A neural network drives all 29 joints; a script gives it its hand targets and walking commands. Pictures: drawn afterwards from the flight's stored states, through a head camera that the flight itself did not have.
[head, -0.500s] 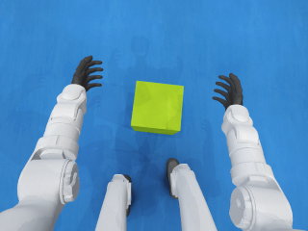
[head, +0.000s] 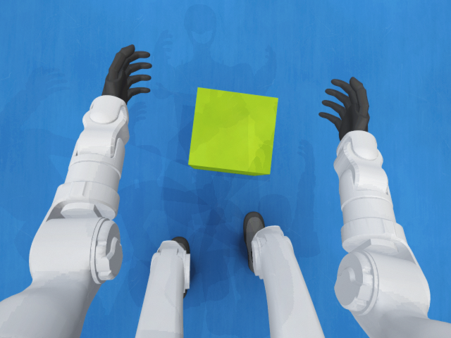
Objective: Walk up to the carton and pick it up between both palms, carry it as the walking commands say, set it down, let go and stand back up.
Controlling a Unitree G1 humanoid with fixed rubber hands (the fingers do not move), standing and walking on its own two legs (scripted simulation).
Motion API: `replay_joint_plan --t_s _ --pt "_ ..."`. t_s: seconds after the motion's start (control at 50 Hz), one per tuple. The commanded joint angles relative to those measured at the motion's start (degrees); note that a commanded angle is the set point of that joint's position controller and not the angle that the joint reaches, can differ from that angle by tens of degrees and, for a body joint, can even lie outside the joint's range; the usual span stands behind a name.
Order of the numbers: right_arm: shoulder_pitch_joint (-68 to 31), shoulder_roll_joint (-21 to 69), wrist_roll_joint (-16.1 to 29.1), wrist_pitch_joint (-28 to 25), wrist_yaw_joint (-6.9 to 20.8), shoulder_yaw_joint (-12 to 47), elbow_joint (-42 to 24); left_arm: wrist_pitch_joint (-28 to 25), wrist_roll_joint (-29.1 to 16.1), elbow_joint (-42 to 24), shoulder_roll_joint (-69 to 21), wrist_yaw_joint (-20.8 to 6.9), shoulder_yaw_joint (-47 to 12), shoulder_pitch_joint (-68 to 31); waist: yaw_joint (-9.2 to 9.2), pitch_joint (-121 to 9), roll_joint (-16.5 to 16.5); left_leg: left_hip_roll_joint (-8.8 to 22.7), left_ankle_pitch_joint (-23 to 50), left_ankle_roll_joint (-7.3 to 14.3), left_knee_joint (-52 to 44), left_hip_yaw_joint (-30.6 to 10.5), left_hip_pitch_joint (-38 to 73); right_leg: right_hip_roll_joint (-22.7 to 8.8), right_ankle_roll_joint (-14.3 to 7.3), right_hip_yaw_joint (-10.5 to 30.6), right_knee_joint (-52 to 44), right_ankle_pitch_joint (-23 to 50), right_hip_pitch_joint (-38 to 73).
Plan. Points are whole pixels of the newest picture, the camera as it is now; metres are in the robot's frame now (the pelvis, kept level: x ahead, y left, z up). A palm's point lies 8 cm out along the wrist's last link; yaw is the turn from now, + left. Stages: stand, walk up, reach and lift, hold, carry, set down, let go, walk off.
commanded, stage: reach and lift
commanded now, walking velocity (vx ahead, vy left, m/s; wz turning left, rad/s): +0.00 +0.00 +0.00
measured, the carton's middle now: (230, 138) +0.48 -0.07 -0.49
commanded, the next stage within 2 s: none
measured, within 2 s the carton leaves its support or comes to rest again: neither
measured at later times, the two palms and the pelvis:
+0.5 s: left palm (143, 117) +0.51 +0.14 -0.28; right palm (312, 140) +0.43 -0.24 -0.28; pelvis -0.04 +0.00 -0.14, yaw +0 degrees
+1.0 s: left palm (158, 132) +0.50 +0.13 -0.41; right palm (298, 146) +0.43 -0.25 -0.41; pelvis -0.05 +0.00 -0.22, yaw +0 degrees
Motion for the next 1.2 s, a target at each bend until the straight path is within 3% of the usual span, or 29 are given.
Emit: replay_joint_plan --t_s 0.0,0.18,0.38,0.7,0.92,1.02,1.18 --pt "-9.88 -5.95 0.82 -0.83 -0.46 0.55 -5.57 -0.85 -1.13 -5.46 5.42 0.83 -0.73 -13.41 -1.20 -49.38 3.66 -2.55 15.39 -0.76 -1.08 6.38 9.44 3.55 1.58 -4.50 6.68 22.02 38.07" --pt "-14.99 -9.61 5.39 0.94 -2.84 3.91 -7.06 0.85 -5.68 -7.66 8.95 3.42 -4.81 -19.40 -1.06 -58.86 3.30 -2.80 10.78 -1.15 9.73 8.05 7.19 3.92 2.70 -6.31 17.22 16.60 33.20" --pt "-21.85 -11.51 7.05 1.07 -4.30 4.50 -1.68 1.43 -8.02 -2.60 10.38 4.03 -6.68 -26.25 -1.32 -51.56 3.67 -1.75 1.77 -0.83 17.99 7.76 -0.28 3.13 2.31 -6.60 24.86 7.03 22.36" --pt "-27.44 -14.04 9.92 -2.48 -4.76 7.09 5.43 -1.45 -11.17 1.85 11.81 5.28 -9.88 -30.61 -1.41 -47.90 2.46 -0.46 3.07 -0.33 30.21 7.01 -7.91 1.72 2.34 -5.73 37.54 10.63 18.43" --pt "-32.43 -15.26 14.20 -4.65 -4.93 10.36 11.15 -3.09 -13.85 3.90 12.99 5.86 -12.75 -34.77 -1.23 -44.85 2.72 0.55 3.02 -0.12 36.28 6.11 -9.77 0.62 2.03 -5.25 43.63 11.10 14.85" --pt "-33.03 -15.28 16.73 -5.39 -4.05 11.48 14.81 -3.59 -13.27 4.69 12.52 6.00 -14.03 -35.83 -0.75 -41.61 6.13 1.44 4.64 -0.18 37.87 5.65 -8.49 0.48 1.76 -4.68 45.47 11.72 10.48" --pt "-32.62 -16.88 17.10 -6.44 -3.85 10.71 19.35 -3.49 -13.90 4.28 10.86 6.21 -16.45 -36.93 -2.37 -39.70 7.96 1.57 5.10 -0.52 38.52 4.75 -7.25 0.34 1.31 -5.09 46.41 10.87 7.42"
